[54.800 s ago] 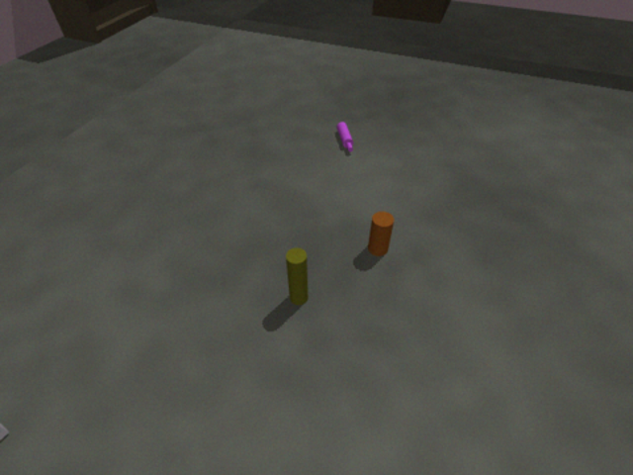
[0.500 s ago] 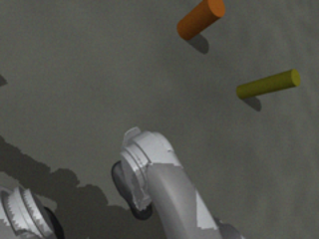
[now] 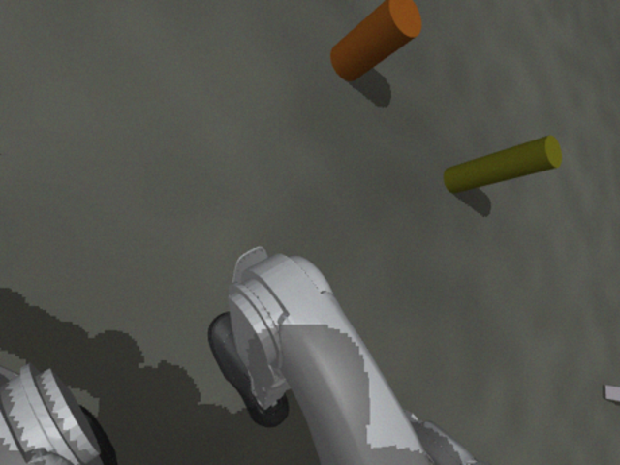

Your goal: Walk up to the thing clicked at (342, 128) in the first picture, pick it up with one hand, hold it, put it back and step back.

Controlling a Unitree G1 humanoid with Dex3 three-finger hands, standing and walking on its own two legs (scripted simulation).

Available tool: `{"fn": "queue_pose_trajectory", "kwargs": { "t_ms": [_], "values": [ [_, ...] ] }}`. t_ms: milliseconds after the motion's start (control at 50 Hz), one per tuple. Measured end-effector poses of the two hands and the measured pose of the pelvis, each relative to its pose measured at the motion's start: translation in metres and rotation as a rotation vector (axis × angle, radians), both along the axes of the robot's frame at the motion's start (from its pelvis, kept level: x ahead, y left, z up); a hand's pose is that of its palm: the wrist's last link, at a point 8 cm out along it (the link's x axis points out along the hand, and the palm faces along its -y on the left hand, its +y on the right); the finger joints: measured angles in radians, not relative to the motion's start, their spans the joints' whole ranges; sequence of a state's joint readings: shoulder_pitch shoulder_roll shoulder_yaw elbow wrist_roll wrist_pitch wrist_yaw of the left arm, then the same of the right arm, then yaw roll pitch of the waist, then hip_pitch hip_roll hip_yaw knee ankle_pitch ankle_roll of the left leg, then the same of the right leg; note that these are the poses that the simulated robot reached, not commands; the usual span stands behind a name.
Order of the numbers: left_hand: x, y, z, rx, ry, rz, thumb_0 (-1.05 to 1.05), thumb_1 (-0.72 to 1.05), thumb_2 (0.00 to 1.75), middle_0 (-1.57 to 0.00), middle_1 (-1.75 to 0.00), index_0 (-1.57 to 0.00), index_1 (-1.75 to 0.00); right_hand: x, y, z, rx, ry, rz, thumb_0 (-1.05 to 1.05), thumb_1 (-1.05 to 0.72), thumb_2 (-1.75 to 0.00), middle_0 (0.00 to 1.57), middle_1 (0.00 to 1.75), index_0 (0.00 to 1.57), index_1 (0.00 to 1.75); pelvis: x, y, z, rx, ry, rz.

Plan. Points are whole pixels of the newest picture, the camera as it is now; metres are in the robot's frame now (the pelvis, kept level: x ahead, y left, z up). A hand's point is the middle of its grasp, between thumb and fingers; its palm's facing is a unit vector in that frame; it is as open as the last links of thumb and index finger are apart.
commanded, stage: rest palm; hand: left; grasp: from above
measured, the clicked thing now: out of the picture +0.52 +0.29 -0.29
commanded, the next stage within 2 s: close in 0.28 s
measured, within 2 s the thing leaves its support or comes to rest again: neither
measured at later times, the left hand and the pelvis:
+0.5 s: hand out of the picture +0.49 +0.30 -0.26, palm faces -0.43 -0.14 -0.89, open 13.5 cm; pelvis +0.00 +0.00 +0.00, yaw -1 degrees
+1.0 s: hand out of the picture +0.49 +0.31 -0.26, palm faces -0.44 -0.13 -0.89, open 12.3 cm; pelvis +0.00 +0.00 +0.00, yaw -1 degrees
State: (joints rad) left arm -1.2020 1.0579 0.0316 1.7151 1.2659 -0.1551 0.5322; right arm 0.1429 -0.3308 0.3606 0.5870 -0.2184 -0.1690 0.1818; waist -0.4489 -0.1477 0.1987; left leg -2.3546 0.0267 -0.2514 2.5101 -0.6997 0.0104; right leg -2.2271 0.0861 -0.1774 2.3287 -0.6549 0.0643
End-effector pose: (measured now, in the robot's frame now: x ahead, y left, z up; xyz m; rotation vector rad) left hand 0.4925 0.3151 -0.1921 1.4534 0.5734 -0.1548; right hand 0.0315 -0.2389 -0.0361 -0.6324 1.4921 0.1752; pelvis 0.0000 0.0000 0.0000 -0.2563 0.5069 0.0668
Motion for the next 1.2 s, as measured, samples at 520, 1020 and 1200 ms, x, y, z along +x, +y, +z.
{"fn": "queue_pose_trajectory", "kwargs": {
  "t_ms": [520,1020,1200],
  "values": [
    [0.004,-0.008,-0.009,0.002,-0.010,0.006,0.00,-0.44,1.01,-0.12,-1.05,-0.12,-1.04,-0.019,0.002,0.003,0.011,0.050,-0.008,0.00,-0.90,-0.90,0.20,0.30,0.20,0.30,-0.002,-0.002,0.000,-0.006,-0.016,-0.011],
    [0.001,-0.007,-0.010,-0.005,-0.002,-0.009,0.00,-0.22,0.81,-0.25,-0.95,-0.27,-0.92,-0.012,0.005,0.005,0.011,0.040,0.012,0.00,-0.90,-0.90,0.20,0.30,0.20,0.30,-0.002,0.000,0.003,-0.014,-0.014,-0.011],
    [0.003,-0.005,-0.009,0.018,-0.010,0.003,0.00,-0.12,0.77,-0.32,-0.91,-0.35,-0.88,-0.011,0.003,0.003,0.012,0.038,0.012,0.00,-0.90,-0.90,0.20,0.30,0.20,0.30,-0.002,-0.001,0.002,-0.011,-0.012,-0.012]
  ]
}}
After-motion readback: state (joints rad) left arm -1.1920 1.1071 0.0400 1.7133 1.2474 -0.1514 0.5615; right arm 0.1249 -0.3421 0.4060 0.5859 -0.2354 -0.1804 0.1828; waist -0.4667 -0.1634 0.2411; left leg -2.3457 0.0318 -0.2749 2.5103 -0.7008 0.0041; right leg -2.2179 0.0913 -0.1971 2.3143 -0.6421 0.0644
